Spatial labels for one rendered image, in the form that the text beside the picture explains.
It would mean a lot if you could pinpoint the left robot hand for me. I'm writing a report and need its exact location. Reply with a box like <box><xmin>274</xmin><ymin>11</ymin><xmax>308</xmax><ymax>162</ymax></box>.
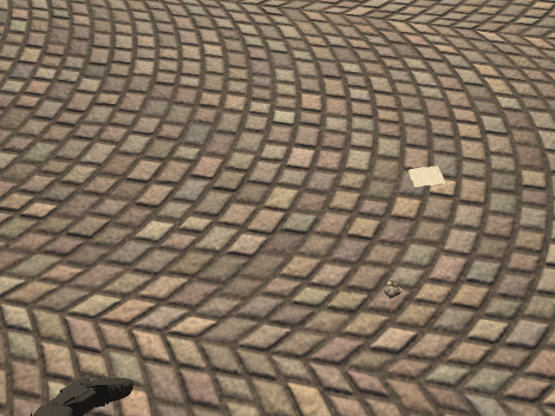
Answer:
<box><xmin>30</xmin><ymin>377</ymin><xmax>134</xmax><ymax>416</ymax></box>

